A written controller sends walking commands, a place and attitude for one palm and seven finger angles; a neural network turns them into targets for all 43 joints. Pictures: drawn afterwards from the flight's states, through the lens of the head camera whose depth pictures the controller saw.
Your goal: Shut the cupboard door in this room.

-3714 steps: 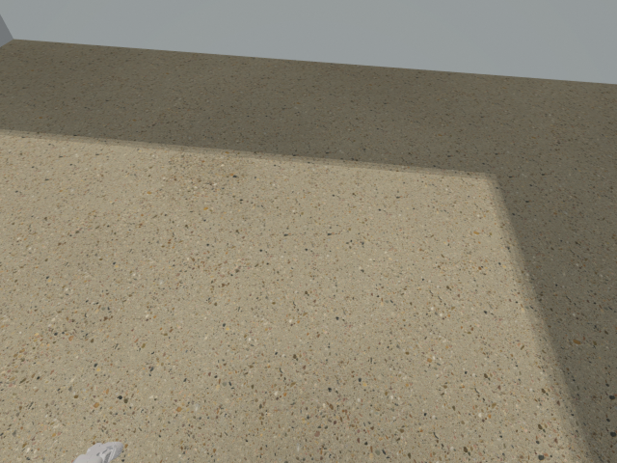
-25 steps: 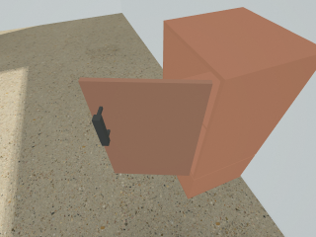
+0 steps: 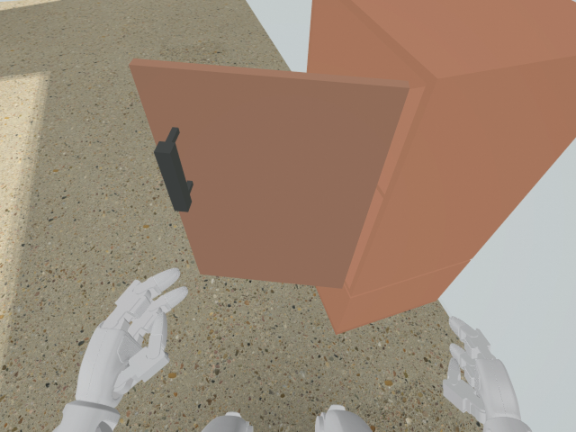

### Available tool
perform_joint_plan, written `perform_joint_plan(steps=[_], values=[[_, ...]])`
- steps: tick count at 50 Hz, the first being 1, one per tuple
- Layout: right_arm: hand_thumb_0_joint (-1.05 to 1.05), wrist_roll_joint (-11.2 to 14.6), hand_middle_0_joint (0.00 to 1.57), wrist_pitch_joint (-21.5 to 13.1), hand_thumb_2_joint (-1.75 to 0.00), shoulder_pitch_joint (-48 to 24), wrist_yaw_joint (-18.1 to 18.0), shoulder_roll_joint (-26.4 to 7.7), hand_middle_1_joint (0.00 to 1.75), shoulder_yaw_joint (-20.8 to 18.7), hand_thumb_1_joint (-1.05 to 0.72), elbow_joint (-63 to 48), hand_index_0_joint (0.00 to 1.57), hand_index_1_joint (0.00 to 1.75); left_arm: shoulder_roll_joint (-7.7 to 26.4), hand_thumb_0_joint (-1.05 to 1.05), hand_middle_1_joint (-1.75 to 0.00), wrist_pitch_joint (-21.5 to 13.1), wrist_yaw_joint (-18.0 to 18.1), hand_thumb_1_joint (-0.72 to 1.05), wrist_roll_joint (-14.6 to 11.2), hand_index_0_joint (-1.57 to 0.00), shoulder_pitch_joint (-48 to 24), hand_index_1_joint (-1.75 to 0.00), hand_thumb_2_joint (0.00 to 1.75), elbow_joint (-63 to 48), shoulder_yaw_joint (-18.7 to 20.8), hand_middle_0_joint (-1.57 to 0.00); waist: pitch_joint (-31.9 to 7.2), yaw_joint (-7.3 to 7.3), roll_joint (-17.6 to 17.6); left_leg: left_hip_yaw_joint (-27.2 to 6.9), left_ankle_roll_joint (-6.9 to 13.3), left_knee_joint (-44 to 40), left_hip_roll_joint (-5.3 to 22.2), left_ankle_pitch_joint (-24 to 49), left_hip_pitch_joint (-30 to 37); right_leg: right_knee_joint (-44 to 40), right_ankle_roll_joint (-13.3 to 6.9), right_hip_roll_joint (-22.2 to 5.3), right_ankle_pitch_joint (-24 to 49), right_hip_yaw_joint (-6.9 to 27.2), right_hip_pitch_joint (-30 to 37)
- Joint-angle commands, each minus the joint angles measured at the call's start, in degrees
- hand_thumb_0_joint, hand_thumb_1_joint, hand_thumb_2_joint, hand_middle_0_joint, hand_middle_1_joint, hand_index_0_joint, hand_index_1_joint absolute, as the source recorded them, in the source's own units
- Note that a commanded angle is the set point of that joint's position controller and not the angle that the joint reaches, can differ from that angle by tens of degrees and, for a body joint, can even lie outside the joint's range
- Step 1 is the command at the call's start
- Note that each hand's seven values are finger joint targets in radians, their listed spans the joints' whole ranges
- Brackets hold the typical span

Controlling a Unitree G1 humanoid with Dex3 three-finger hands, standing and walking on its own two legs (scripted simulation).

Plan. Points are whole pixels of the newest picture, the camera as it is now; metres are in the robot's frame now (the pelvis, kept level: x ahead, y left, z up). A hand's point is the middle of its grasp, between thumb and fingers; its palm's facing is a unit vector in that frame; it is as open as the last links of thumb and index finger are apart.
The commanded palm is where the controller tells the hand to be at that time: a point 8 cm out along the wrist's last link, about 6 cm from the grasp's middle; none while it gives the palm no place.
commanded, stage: raise the hand and make a fist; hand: left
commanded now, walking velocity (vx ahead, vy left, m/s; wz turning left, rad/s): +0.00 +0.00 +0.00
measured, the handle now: (178, 170) +0.51 +0.21 +0.05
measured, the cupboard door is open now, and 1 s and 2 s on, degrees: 66 66 66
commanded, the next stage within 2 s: bring the fist close to the handle in 1.58 s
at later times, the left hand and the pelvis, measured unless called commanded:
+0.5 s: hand (133, 356) +0.21 +0.20 +0.03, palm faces -0.03 -1.00 -0.03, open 4.1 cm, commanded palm +0.17 +0.25 +0.03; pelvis -0.01 +0.02 -0.02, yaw +0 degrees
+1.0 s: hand (116, 343) +0.22 +0.22 +0.04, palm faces -0.04 -1.00 -0.04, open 3.1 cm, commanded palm +0.20 +0.28 +0.04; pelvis +0.01 +0.04 -0.01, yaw +1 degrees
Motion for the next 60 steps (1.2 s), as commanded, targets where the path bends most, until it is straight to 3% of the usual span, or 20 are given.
perform_joint_plan(steps=[1, 4, 6, 9, 11, 12, 16, 19, 22, 25, 30, 31, 33, 36, 39, 41, 44, 60], values=[[0.0, 1.1, 0.2, -0.8, -0.9, -4.2, -1.5, -5.3, 0.3, -1.2, -0.9, -14.2, 0.2, 0.3, 11.3, 0.0, -0.64, 1.7, -0.5, 0.9, -5.2, -0.51, 1.4, -0.64, 0.9, -17.5, 8.7, -0.51, -10.0, 3.93, 2.4, -1.1, 0.6, 0.7, -2.0, 4.2, -11.6, -10.5, 1.6, -2.0, -8.3, 12.2, 9.3], [0.0, 0.8, 0.2, -0.5, -0.9, -1.1, -2.5, -4.6, 0.3, -0.6, -0.9, -13.5, 0.2, 0.3, 10.3, 0.0, -0.7, 0.4, 3.3, 0.9, -3.9, -0.57, -4.2, -0.7, 0.9, -30.0, 6.0, -0.57, -11.8, 0.61, 4.6, -2.6, 1.5, 2.9, -0.4, 5.0, -9.2, -10.3, 1.9, -1.0, -7.1, 10.4, 6.3], [0.0, 0.5, 0.2, -0.7, -0.9, 0.0, -3.4, -5.3, 0.3, 0.1, -0.9, -12.5, 0.2, 0.3, 10.8, 0.0, -0.74, -0.9, 3.5, 0.9, -2.8, -0.6, -8.4, -0.74, 0.9, -35.2, 3.3, -0.6, -13.1, -1.78, 5.0, -3.9, 2.0, 4.3, 0.4, 6.0, -8.3, -8.3, 1.8, -0.1, -4.3, 9.2, 3.9], [0.0, 0.8, 0.2, -0.8, -0.9, 0.6, -4.1, -5.6, 0.3, 0.7, -0.9, -10.3, 0.2, 0.3, 9.5, 0.0, -0.8, 1.8, 1.5, 0.9, -2.4, -0.66, -4.8, -0.8, 0.9, -29.4, 0.6, -0.66, -11.0, -2.54, 6.0, -4.5, 1.9, 4.5, 0.6, 4.4, -9.8, -8.0, 1.9, 0.3, -5.4, 7.2, 1.9], [0.0, 1.3, 0.2, -0.3, -0.9, 0.1, -4.5, -5.8, 0.3, 1.1, -0.9, -10.1, 0.2, 0.3, 9.5, 0.0, -0.84, 6.2, -0.2, 0.9, -2.6, -0.69, -2.2, -0.84, 0.9, -24.4, 0.7, -0.69, -9.9, -1.8, 5.3, -4.6, 2.0, 3.9, 0.5, 3.9, -11.1, -8.7, 1.9, 0.5, -6.5, 6.9, 2.4], [0.0, 1.7, 0.2, 0.0, -0.9, 0.5, -4.5, -5.7, 0.3, 1.0, -0.9, -10.2, 0.2, 0.3, 10.3, 0.0, -0.86, 8.4, -0.6, 0.9, -2.7, -0.71, -1.1, -0.86, 0.9, -24.0, 2.0, -0.71, -11.7, -1.2, 4.0, -4.5, 1.8, 3.3, 0.5, 3.9, -11.0, -8.9, 2.2, 0.2, -6.7, 6.5, 3.9], [0.0, 1.8, 0.2, 1.2, -0.9, -1.4, -4.5, -4.2, 0.3, 1.1, -0.9, -11.9, 0.2, 0.3, 12.2, 0.0, -0.94, 14.7, 1.0, 0.9, -4.2, -0.79, 4.2, -0.94, 0.9, -25.3, 7.7, -0.79, -15.7, 2.91, 3.5, -4.5, 1.4, 0.5, 0.2, 8.2, -10.1, -8.8, 2.0, 0.0, -2.1, 5.8, 10.9], [0.0, 1.4, 0.2, 1.3, -0.9, -1.0, -4.1, -3.2, 0.3, 1.0, -0.9, -12.2, 0.2, 0.3, 9.9, 0.0, -1.0, 13.9, 3.7, 0.9, -4.4, -0.84, 5.6, -1.0, 0.9, -28.4, 7.3, -0.84, -15.9, 3.0, 2.7, -4.9, 0.9, -1.5, 0.3, 10.4, -8.0, -7.4, 2.1, 0.2, 2.7, 3.1, 10.8], [0.0, 0.7, 0.2, 1.4, -0.9, -0.6, -3.9, -3.5, 0.3, 1.2, -0.9, -11.7, 0.2, 0.3, 8.9, 0.0, -1.06, 11.2, 5.3, 0.9, -3.5, -0.9, 5.0, -1.06, 0.9, -27.4, 5.7, -0.9, -12.7, 1.84, 1.2, -5.3, 0.8, -2.0, 0.5, 9.4, -8.8, -6.4, 1.8, 0.6, 2.0, 1.9, 8.0], [0.0, 0.7, 0.2, 1.1, -0.9, 0.4, -3.6, -4.5, 0.3, 1.0, -0.9, -12.0, 0.2, 0.3, 8.2, 0.0, -1.12, 8.8, 5.2, 0.9, -2.5, -0.95, 5.9, -1.12, 0.9, -27.5, 3.3, -0.95, -11.7, 1.17, 3.5, -5.8, 0.6, -3.3, 0.6, 7.8, -6.8, -5.6, 1.4, 0.9, 0.9, 0.3, 4.6], [0.0, 0.8, 0.2, 1.5, -0.9, 1.3, -3.7, -5.3, 0.3, 0.9, -0.9, -12.8, 0.2, 0.3, 9.1, 0.0, -1.22, 7.8, 4.8, 0.9, -2.6, -1.04, 5.6, -1.22, 0.9, -28.8, 3.5, -1.04, -11.9, 1.17, 4.3, -6.1, 0.3, -4.4, 0.5, 7.8, -5.4, -5.3, 1.2, 1.0, 1.4, -0.6, 4.2], [0.0, 0.7, 0.2, 1.8, -0.9, 1.2, -3.8, -5.5, 0.3, 0.9, -0.9, -12.9, 0.2, 0.3, 10.5, 0.0, -1.24, 8.0, 5.0, 0.9, -2.6, -1.06, 5.2, -1.24, 0.9, -28.8, 4.5, -1.06, -11.7, 1.24, 4.0, -6.1, 0.5, -4.1, 0.5, 8.4, -5.6, -5.1, 1.0, 1.3, 2.0, -0.4, 4.5], [0.0, 0.8, 0.2, 2.2, -0.9, 1.6, -3.8, -5.5, 0.3, 1.0, -0.9, -13.2, 0.2, 0.3, 10.0, 0.0, -1.28, 7.9, 5.1, 0.9, -2.4, -1.1, 5.1, -1.28, 0.9, -30.4, 4.0, -1.1, -12.3, 1.46, 6.4, -6.4, 0.0, -5.1, 0.6, 9.2, -3.9, -4.7, 0.9, 1.3, 2.8, -1.1, 4.3], [0.0, 0.7, 0.2, 2.9, -0.9, 2.2, -3.8, -5.7, 0.3, 1.1, -0.9, -13.5, 0.2, 0.3, 10.2, 0.0, -1.34, 8.6, 5.7, 0.9, -2.3, -1.15, 4.5, -1.34, 0.9, -30.5, 4.2, -1.15, -12.1, 1.03, 5.9, -6.8, -0.2, -5.3, 0.8, 10.7, -2.8, -4.6, 0.8, 1.8, 4.5, -1.6, 4.3], [0.0, 0.8, 0.2, 3.5, -0.9, 2.5, -3.5, -5.7, 0.3, 1.2, -0.9, -14.1, 0.2, 0.3, 9.4, 0.0, -1.4, 9.5, 5.7, 0.9, -1.8, -1.21, 4.6, -1.4, 0.9, -31.5, 2.9, -1.21, -12.3, 0.9, 8.7, -7.1, -0.8, -6.1, 0.9, 12.5, -0.8, -4.7, 0.9, 1.7, 5.9, -2.2, 4.2], [0.0, 0.7, 0.2, 4.0, -0.9, 2.7, -3.5, -5.8, 0.3, 1.3, -0.9, -14.1, 0.2, 0.3, 10.6, 0.0, -1.44, 10.5, 5.8, 0.9, -1.4, -1.24, 4.6, -1.44, 0.9, -30.4, 3.8, -1.24, -11.8, 0.79, 7.3, -7.3, -0.9, -6.0, 1.1, 14.4, -0.6, -4.7, 0.8, 2.1, 7.4, -2.4, 4.5], [0.0, 0.7, 0.2, 4.4, -0.9, 3.1, -3.3, -5.7, 0.3, 1.4, -0.9, -14.5, 0.2, 0.3, 9.9, 0.0, -1.5, 11.3, 5.5, 0.9, -1.5, -1.3, 3.9, -1.5, 0.9, -30.8, 3.4, -1.3, -12.3, 0.57, 8.1, -7.4, -1.5, -6.4, 1.2, 15.4, 0.7, -5.0, 1.0, 2.0, 8.1, -2.7, 4.8], [0.0, 1.1, 0.2, 4.1, -0.9, 3.1, -3.5, -5.6, 0.3, 1.9, -0.9, -13.6, 0.2, 0.3, 11.5, 0.0, -1.5, 12.2, 3.2, 0.9, -3.6, -1.3, 1.1, -1.5, 0.9, -27.2, 6.6, -1.3, -12.8, 0.76, 6.1, -5.9, -0.7, -6.7, 0.6, 16.1, -0.1, -7.6, 1.1, 1.6, 10.4, -1.6, 9.7]])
